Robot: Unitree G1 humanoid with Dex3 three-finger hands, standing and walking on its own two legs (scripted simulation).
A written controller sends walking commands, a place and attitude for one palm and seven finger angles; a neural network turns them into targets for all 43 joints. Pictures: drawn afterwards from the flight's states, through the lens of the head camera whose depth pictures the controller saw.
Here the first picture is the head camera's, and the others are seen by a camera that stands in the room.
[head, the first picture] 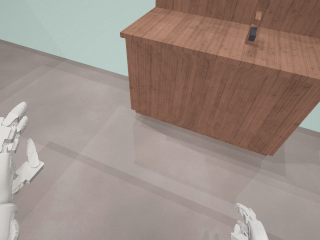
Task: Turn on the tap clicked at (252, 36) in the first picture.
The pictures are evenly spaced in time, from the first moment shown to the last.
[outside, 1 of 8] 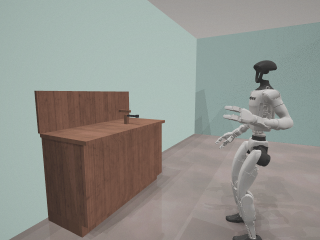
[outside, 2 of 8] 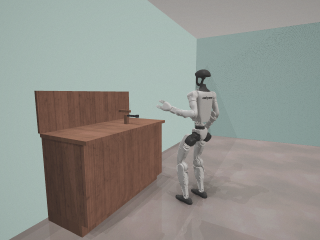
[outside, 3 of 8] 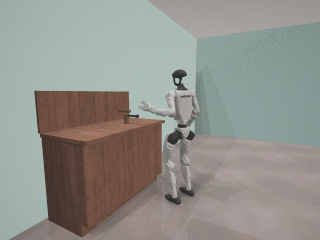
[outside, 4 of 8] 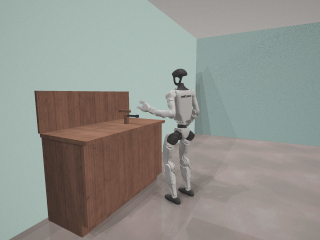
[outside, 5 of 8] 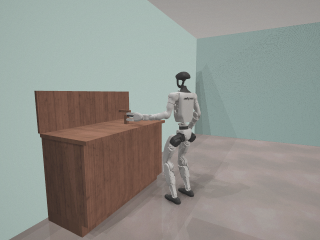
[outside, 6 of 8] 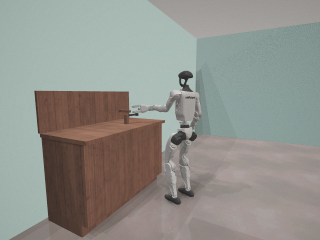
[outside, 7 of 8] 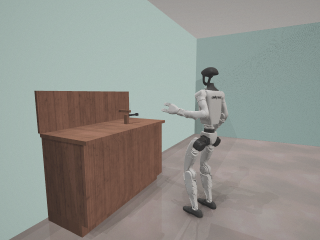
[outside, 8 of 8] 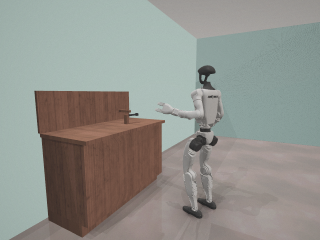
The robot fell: no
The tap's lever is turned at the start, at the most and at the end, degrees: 0 74 74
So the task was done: yes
